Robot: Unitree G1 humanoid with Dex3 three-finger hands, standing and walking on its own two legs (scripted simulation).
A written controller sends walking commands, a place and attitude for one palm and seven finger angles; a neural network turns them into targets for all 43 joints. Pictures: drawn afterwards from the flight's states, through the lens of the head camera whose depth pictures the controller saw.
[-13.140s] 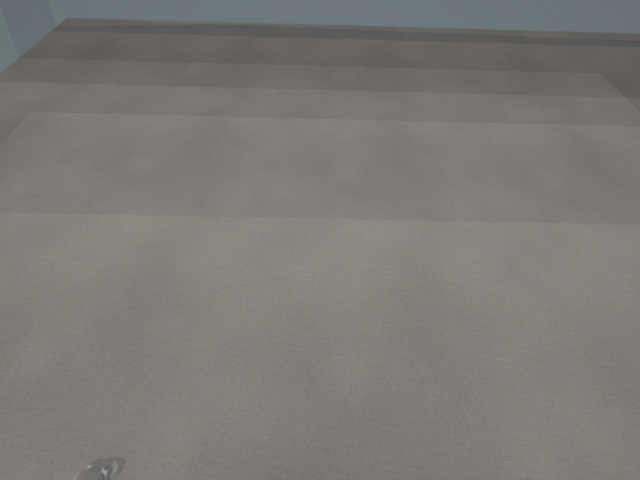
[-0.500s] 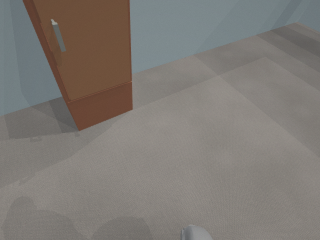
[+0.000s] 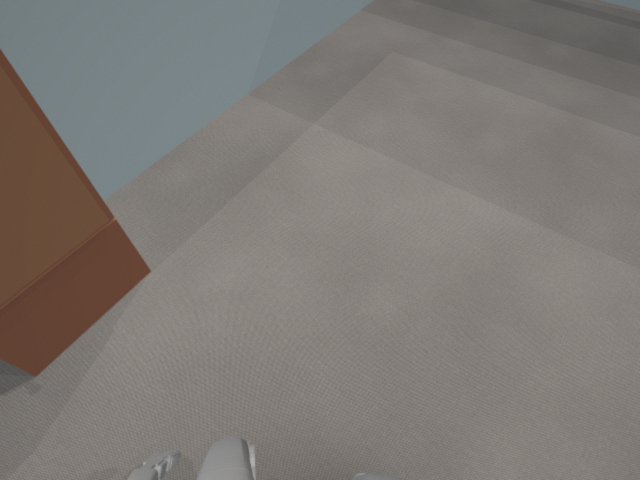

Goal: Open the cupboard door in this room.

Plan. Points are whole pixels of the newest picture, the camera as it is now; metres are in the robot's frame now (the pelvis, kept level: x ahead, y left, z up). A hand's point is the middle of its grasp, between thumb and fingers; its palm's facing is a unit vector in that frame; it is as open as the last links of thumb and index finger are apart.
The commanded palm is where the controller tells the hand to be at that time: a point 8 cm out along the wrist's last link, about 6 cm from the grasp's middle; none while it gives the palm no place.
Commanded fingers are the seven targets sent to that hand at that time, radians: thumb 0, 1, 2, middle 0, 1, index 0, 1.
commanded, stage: walk to a spot facing it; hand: left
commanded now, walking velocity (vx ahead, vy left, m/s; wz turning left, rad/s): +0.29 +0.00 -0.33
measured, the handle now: out of the picture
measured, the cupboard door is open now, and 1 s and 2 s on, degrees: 0 0 0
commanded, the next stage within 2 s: turn to face it in 0.12 s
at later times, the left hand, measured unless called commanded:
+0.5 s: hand (153, 444) +0.19 +0.25 -0.18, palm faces +0.00 -0.98 -0.18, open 7.4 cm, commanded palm none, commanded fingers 0.00 0.90 0.90 -0.20 -0.30 -0.20 -0.30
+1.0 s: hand (183, 357) +0.30 +0.21 -0.13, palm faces +0.18 -0.94 -0.29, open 7.4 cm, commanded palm none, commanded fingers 0.00 0.90 0.90 -0.20 -0.30 -0.20 -0.30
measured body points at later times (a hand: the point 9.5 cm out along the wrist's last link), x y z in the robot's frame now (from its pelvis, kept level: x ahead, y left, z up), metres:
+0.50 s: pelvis +0.18 +0.07 +0.01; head +0.21 +0.09 +0.46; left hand +0.19 +0.30 -0.16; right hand +0.27 -0.17 -0.13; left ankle +0.21 +0.15 -0.73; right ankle +0.10 -0.07 -0.67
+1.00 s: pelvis +0.19 +0.00 +0.01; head +0.23 -0.03 +0.46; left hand +0.29 +0.26 -0.10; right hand +0.25 -0.26 -0.16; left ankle +0.16 +0.13 -0.65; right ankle +0.22 -0.10 -0.73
